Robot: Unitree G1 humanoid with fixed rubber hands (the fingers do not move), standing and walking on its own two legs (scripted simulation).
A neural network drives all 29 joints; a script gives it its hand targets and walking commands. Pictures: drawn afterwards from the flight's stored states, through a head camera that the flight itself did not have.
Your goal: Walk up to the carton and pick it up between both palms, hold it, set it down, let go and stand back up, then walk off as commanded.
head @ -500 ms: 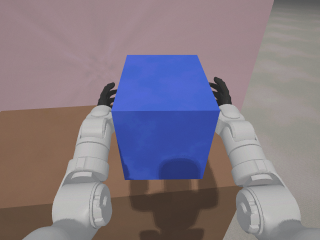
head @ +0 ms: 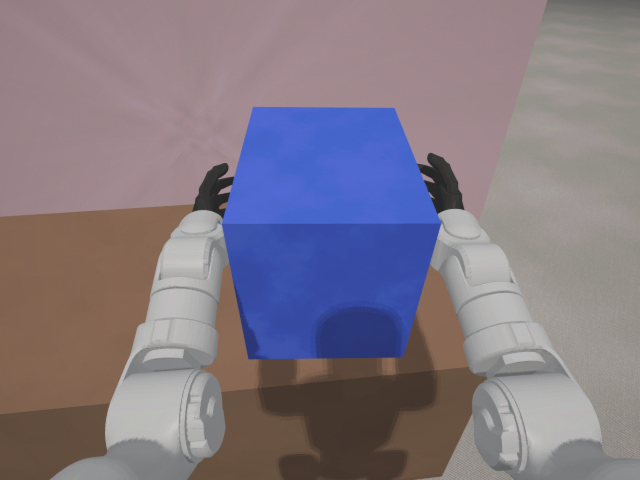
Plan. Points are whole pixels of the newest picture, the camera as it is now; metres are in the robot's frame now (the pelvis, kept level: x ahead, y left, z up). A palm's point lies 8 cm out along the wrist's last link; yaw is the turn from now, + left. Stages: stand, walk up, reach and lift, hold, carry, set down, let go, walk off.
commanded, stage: hold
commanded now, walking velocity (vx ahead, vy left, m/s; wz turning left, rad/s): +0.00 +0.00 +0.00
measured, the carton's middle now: (325, 227) +0.42 +0.02 +0.15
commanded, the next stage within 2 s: none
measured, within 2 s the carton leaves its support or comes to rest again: neither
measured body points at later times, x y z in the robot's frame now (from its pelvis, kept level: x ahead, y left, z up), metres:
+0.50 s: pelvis +0.00 +0.00 +0.00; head -0.05 +0.01 +0.45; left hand +0.40 +0.17 +0.18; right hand +0.40 -0.13 +0.19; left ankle +0.07 +0.12 -0.74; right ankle +0.05 -0.09 -0.74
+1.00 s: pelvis +0.00 +0.00 +0.00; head -0.05 +0.00 +0.45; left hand +0.40 +0.17 +0.19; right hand +0.40 -0.13 +0.19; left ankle +0.07 +0.12 -0.74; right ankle +0.05 -0.09 -0.74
